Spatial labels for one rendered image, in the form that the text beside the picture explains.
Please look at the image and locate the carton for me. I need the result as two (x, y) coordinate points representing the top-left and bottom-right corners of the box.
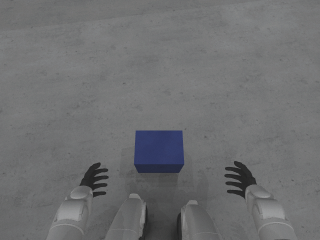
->
(134, 130), (185, 173)

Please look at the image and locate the left robot forearm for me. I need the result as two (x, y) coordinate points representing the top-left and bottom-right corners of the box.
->
(46, 185), (93, 240)

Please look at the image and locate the left robot foot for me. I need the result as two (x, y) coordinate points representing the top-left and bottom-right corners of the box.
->
(138, 206), (148, 240)

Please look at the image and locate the robot right shin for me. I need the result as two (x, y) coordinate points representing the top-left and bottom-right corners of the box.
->
(181, 200), (198, 240)

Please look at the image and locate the robot left hand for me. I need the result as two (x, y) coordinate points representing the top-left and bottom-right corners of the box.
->
(79, 162), (109, 198)

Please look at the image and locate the robot right hand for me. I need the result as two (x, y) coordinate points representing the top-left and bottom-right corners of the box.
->
(224, 161), (257, 199)

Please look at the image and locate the right robot forearm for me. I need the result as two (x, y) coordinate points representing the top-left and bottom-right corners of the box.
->
(245, 184), (298, 240)

